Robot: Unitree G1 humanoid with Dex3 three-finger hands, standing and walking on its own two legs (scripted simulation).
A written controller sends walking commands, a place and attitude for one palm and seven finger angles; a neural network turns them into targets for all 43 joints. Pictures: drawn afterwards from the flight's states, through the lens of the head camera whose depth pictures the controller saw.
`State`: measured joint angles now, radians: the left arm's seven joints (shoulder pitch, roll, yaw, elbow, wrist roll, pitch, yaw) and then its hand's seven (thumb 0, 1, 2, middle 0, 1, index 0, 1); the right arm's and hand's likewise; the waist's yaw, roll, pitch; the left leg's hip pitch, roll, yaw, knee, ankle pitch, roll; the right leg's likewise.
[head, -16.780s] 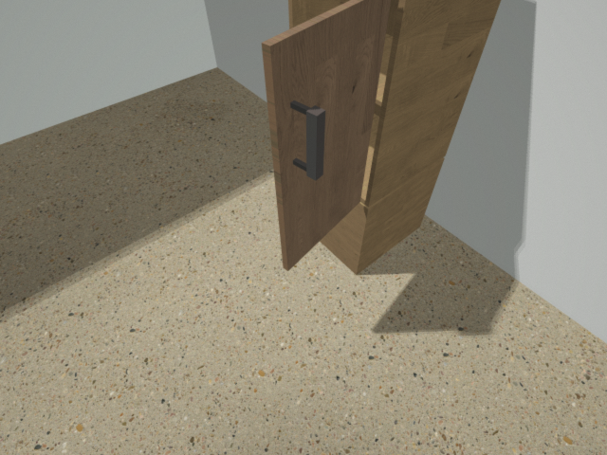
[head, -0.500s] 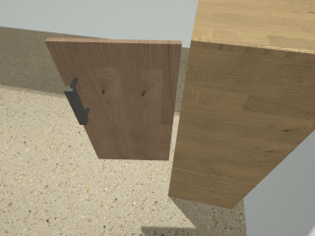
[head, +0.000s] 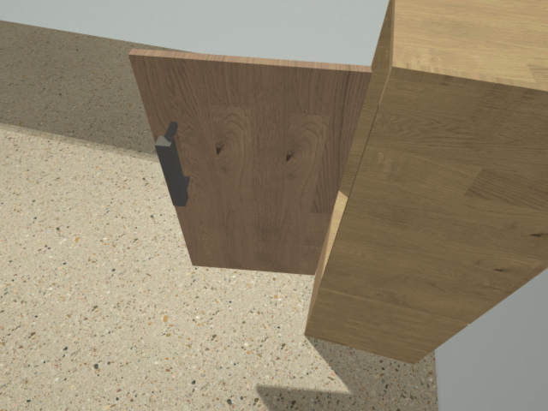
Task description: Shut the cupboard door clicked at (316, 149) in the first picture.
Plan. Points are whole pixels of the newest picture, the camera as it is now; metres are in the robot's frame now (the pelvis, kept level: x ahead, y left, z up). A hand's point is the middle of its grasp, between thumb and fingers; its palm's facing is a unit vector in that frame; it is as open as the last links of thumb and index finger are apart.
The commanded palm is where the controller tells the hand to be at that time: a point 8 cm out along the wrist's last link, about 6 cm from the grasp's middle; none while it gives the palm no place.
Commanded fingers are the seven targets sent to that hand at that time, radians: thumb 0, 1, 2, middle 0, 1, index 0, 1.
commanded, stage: come to a stop and stand still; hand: left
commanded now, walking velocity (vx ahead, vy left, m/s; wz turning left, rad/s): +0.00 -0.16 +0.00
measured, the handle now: (176, 165) +0.48 +0.20 +0.07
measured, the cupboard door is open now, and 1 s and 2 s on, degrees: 100 100 100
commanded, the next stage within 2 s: look again from close up in 1.02 s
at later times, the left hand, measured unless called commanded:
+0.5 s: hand out of the picture +0.03 +0.13 -0.18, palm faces -0.04 -0.97 -0.24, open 7.3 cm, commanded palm none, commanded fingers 0.00 0.90 0.90 -0.20 -0.30 -0.20 -0.30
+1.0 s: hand out of the picture -0.04 +0.08 -0.17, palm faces +0.01 -0.98 -0.19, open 7.4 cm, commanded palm none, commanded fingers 0.00 0.90 0.90 -0.20 -0.30 -0.20 -0.30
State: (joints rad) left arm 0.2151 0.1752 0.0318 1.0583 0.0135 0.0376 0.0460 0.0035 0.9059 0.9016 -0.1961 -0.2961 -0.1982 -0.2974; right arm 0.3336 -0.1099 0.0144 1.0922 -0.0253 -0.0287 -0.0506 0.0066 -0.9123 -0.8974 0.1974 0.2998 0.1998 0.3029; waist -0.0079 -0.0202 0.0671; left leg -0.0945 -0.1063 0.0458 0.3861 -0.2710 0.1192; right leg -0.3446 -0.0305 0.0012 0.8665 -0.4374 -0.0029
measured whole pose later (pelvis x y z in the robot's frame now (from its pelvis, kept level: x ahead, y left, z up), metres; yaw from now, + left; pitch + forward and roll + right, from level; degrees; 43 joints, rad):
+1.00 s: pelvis -0.02 -0.08 +0.00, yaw -1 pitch -2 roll +0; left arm 0.33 0.13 -0.02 1.12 0.01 -0.02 0.03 0.00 0.90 0.90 -0.20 -0.30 -0.20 -0.30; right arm 0.32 -0.14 0.01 1.13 -0.01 -0.01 -0.02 0.01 -0.91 -0.90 0.20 0.30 0.20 0.30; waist 0.00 0.02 0.04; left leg -0.15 0.01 0.02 0.44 -0.27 -0.01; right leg -0.20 0.02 -0.01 0.47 -0.25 -0.03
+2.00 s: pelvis -0.04 -0.07 -0.03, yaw +1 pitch +6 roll +1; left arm 0.35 0.14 0.07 0.14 -0.20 -0.41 -0.08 0.01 0.92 0.90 -0.26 -0.37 -0.26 -0.37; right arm 0.27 -0.24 -0.05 0.72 0.00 -0.33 -0.01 0.02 -0.92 -0.90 0.20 0.30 0.20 0.30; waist -0.04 0.00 -0.10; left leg -0.51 -0.03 0.01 0.79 -0.39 0.01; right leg -0.55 -0.03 -0.02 0.81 -0.38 -0.01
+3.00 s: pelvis -0.03 -0.06 -0.05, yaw +2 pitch +8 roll -2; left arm 0.44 0.26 0.14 -0.22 -0.27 -0.22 -0.22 0.02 0.90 0.90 -1.16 -1.35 -1.16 -1.35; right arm 0.26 -0.23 0.03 0.47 0.03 -0.23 -0.06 0.02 -0.91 -0.90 0.20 0.30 0.20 0.30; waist 0.01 0.03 -0.10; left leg -0.60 -0.01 -0.03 0.95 -0.48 0.03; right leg -0.59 -0.01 -0.06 0.89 -0.43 0.00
